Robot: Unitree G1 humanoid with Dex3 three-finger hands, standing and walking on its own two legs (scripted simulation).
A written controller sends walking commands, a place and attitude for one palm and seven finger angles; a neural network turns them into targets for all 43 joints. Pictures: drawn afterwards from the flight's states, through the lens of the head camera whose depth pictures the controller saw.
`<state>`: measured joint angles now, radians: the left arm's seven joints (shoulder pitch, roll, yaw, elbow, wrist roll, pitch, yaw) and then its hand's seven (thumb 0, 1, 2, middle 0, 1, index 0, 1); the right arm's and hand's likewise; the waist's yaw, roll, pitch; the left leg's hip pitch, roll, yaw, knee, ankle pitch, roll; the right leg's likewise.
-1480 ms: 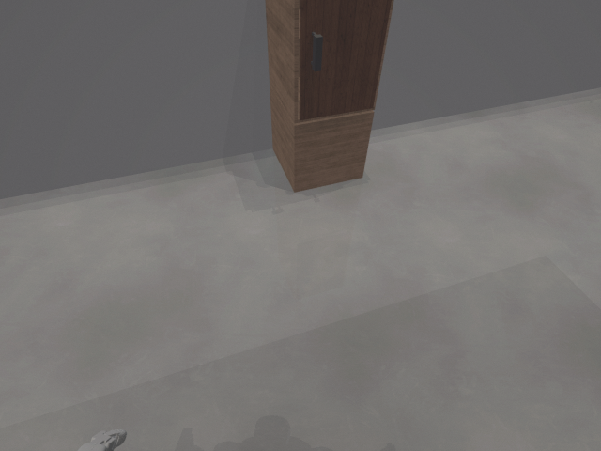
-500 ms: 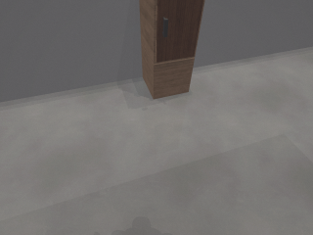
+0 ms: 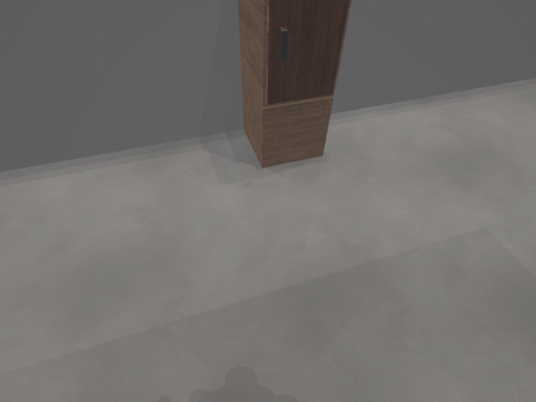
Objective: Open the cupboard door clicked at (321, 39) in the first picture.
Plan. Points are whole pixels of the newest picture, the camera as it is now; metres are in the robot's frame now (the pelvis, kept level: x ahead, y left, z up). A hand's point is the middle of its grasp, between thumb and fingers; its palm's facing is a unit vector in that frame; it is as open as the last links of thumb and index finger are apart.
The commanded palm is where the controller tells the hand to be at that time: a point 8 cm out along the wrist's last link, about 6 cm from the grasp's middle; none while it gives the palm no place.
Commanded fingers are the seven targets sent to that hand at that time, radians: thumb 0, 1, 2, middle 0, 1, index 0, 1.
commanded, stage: walk to a spot facing it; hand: left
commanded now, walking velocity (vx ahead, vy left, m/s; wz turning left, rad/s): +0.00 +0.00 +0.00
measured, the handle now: (281, 43) +1.43 +0.02 -0.07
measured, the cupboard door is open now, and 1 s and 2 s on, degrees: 0 0 0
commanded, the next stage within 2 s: none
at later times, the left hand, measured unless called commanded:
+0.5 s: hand out of the picture +0.08 +0.17 -0.18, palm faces -0.14 -0.96 -0.25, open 7.4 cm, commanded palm none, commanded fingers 0.00 0.90 0.90 -0.20 -0.30 -0.20 -0.30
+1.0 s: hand (183, 345) +0.26 +0.19 -0.21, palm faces -0.34 -0.93 -0.17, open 7.4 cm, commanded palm none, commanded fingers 0.00 0.90 0.90 -0.20 -0.30 -0.20 -0.30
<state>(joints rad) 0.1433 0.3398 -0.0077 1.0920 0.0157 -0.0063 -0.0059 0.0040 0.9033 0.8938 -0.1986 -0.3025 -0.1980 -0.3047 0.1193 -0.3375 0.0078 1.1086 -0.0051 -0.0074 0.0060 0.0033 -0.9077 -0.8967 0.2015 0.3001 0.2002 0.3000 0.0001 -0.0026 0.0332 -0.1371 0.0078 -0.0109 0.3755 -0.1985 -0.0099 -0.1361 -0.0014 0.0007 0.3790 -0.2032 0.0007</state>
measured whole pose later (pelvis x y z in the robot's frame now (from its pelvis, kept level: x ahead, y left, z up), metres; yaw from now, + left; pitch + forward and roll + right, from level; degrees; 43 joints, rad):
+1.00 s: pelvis +0.22 +0.00 -0.02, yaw -27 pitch -1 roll -2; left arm 0.40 0.22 0.08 1.05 0.02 -0.01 -0.01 0.01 0.91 0.89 -0.20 -0.30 -0.20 -0.30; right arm 0.11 -0.15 -0.02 0.90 -0.02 -0.07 0.01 0.00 -0.91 -0.90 0.20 0.30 0.20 0.30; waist 0.06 -0.05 0.05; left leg -0.38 0.08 0.15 0.67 -0.27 0.04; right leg -0.26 0.03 0.09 1.03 -0.48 -0.02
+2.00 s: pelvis +0.57 -0.22 -0.01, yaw -49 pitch +0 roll -2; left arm 0.38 0.17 0.05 1.09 0.03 -0.07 0.00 0.00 0.91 0.89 -0.19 -0.30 -0.19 -0.30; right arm 0.14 -0.21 -0.06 0.98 -0.02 -0.03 0.03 0.01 -0.94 -0.90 0.19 0.30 0.19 0.30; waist 0.04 0.02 0.05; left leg -0.51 0.15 0.10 0.70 -0.19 -0.03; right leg -0.03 0.06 -0.07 0.39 -0.37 -0.05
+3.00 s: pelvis +0.76 -0.50 -0.02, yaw -59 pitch -1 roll -3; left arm 0.14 0.16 0.05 0.98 0.03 -0.02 0.02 -0.01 0.93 0.89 -0.20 -0.30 -0.20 -0.30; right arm 0.25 -0.17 -0.05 1.01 -0.01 0.04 0.01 0.00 -0.93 -0.90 0.20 0.30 0.19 0.30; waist -0.03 0.00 0.05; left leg -0.41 0.11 0.12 0.79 -0.34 -0.05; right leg -0.21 -0.05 -0.29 0.53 -0.29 -0.03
